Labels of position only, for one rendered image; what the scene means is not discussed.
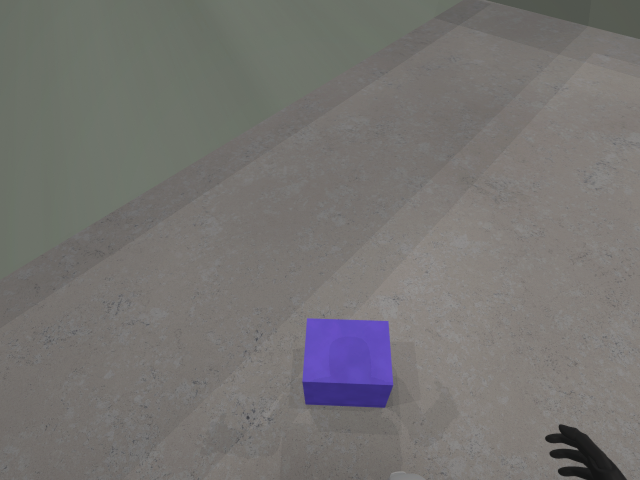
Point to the right robot hand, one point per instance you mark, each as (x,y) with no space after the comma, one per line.
(599,466)

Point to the carton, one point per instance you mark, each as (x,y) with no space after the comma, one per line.
(347,363)

